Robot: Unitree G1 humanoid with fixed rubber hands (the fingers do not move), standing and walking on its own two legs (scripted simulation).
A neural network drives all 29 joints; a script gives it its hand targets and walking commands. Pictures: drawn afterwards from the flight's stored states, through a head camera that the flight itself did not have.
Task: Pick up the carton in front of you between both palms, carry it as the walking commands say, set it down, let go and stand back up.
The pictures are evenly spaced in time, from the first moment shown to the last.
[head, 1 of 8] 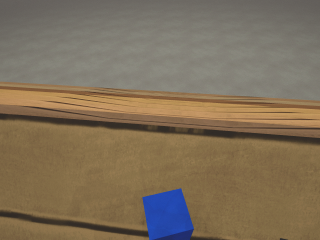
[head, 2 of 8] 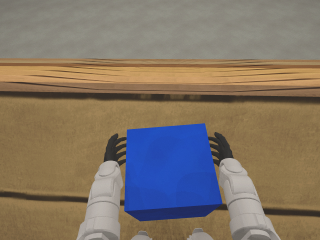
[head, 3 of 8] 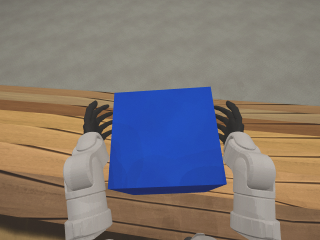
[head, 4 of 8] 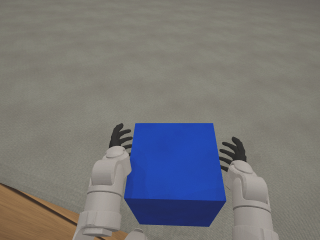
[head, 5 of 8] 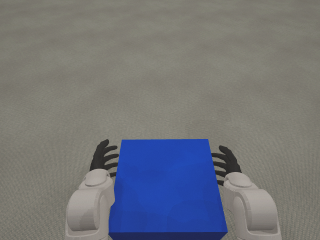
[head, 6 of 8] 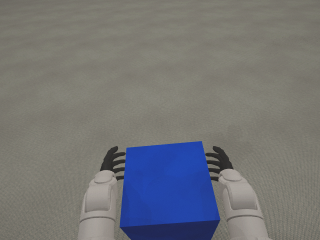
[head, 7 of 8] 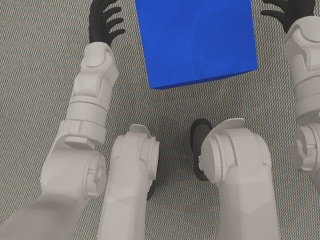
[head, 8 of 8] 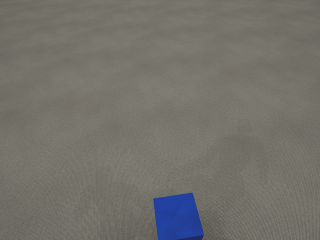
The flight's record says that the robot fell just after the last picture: no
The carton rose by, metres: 0.69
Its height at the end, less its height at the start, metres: -1.44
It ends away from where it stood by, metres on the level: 5.95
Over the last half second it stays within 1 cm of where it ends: yes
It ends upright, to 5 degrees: yes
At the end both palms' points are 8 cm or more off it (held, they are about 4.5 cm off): yes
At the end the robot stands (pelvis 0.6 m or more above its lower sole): yes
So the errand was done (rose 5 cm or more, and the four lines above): yes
